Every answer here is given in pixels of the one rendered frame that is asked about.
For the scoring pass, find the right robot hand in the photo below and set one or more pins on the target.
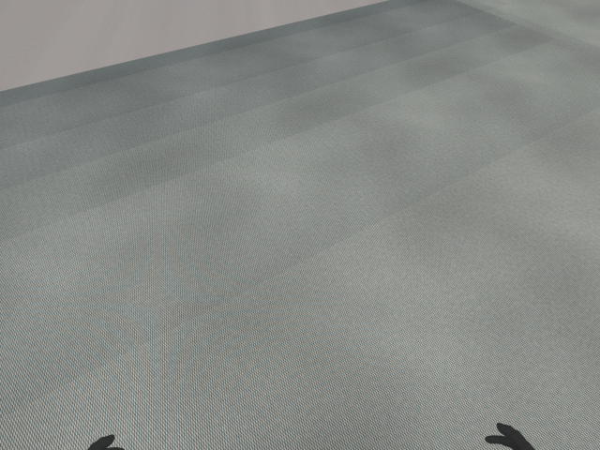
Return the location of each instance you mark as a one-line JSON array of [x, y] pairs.
[[513, 439]]

